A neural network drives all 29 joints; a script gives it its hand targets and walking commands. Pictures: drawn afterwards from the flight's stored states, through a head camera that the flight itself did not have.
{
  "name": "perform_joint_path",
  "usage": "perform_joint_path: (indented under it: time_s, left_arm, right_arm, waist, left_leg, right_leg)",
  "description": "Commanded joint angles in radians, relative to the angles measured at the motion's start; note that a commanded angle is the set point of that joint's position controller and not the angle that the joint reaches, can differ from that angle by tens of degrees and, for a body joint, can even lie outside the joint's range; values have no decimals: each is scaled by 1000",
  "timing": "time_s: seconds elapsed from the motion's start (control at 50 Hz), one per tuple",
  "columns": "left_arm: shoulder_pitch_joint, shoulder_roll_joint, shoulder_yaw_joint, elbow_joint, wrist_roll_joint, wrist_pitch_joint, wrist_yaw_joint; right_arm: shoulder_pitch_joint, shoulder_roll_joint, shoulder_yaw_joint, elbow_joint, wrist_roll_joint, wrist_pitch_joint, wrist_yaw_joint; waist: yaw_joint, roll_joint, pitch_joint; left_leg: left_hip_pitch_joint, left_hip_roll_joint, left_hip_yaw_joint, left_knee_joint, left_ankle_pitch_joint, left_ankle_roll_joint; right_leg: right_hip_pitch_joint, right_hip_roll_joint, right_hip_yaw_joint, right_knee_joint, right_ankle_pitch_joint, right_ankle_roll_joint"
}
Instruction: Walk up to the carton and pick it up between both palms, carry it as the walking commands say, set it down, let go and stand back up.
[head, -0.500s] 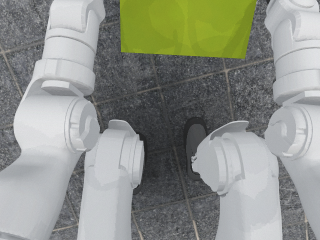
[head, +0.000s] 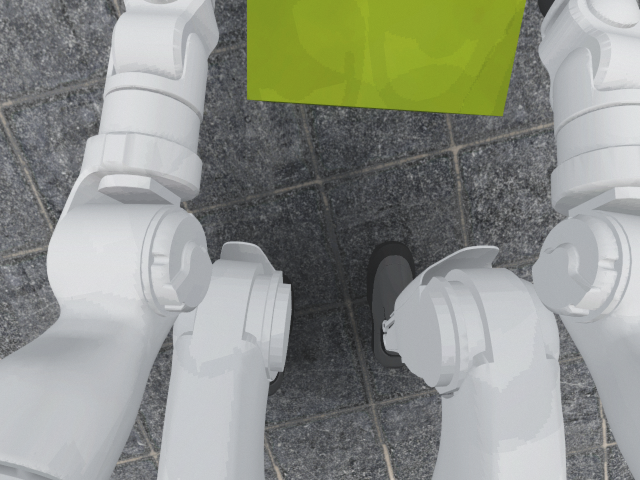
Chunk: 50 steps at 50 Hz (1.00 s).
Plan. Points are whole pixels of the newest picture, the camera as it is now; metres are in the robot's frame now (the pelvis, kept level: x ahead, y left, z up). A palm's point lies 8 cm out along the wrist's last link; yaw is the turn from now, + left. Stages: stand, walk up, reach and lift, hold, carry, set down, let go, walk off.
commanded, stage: set down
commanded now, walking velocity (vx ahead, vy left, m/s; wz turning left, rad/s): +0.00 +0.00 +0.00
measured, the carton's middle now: out of the picture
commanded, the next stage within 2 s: none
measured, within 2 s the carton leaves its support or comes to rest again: neither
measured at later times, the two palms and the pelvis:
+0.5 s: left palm out of the picture +0.56 +0.13 -0.17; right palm out of the picture +0.55 -0.20 -0.16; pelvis +0.00 +0.00 -0.01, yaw +0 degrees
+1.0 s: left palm out of the picture +0.55 +0.16 -0.17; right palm (576, 17) +0.52 -0.22 -0.17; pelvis -0.02 +0.00 +0.00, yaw +0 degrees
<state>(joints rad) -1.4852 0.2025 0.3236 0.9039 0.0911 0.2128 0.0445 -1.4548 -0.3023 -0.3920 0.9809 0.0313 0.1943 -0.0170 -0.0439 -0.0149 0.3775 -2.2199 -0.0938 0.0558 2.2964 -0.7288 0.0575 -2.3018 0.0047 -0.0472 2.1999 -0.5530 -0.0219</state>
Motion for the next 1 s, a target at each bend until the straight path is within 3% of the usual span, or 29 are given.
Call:
perform_joint_path:
  time_s: [0.0, 0.3, 0.44, 0.62, 0.68, 0.72, 0.78, 0.86, 0.98]
  left_arm:
    - [-266, -878, -353, 79, -53, 33, -252]
    - [-248, -834, -334, 95, -33, 25, -261]
    - [-237, -751, -316, 99, -30, 13, -243]
    - [-211, -433, -265, 120, -43, -38, -153]
    - [-196, -170, -231, 121, -62, -71, -80]
    - [-195, 71, -227, 108, -100, -99, -5]
    - [-269, 223, -245, 68, -167, -125, 59]
    - [-367, 287, -294, 67, -253, -129, 77]
    - [-411, 296, -323, 188, -318, -101, 53]
  right_arm:
    - [-341, 943, 333, -1, 56, 28, 262]
    - [-308, 913, 309, 41, 40, 19, 249]
    - [-287, 836, 280, 56, 32, 3, 227]
    - [-225, 527, 194, 91, 18, -52, 135]
    - [-179, 255, 132, 111, 14, -88, 59]
    - [-160, 0, 102, 122, 32, -125, -16]
    - [-220, -116, 110, 100, 83, -159, -83]
    - [-289, -196, 138, 96, 153, -170, -105]
    - [-350, -227, 170, 143, 174, -150, -89]
  waist:
    - [19, 103, -882]
    - [18, 98, -835]
    - [12, 100, -842]
    - [-4, 97, -890]
    - [-9, 94, -938]
    - [-17, 85, -1017]
    - [-28, 57, -1142]
    - [-44, 91, -1200]
    - [-60, 86, -1066]
  left_leg:
    - [365, -20, -102, -248, 459, -17]
    - [324, -15, -98, -230, 430, -18]
    - [341, -11, -99, -221, 432, -22]
    - [407, 4, -99, -215, 431, -44]
    - [440, 14, -97, -217, 436, -59]
    - [469, 22, -98, -215, 460, -70]
    - [459, 28, -100, -215, 487, -75]
    - [488, 43, -110, -215, 490, -78]
    - [426, 67, -115, -245, 335, -71]
  right_leg:
    - [530, 91, 42, -55, 359, 1]
    - [556, 89, 50, -42, 359, 0]
    - [572, 83, 47, -33, 361, 3]
    - [624, 66, 43, -27, 372, 19]
    - [669, 57, 48, -30, 392, 25]
    - [723, 49, 54, -33, 434, 29]
    - [810, 37, 65, -34, 506, 25]
    - [776, 17, 64, -39, 492, 16]
    - [686, -8, 67, -80, 340, 12]
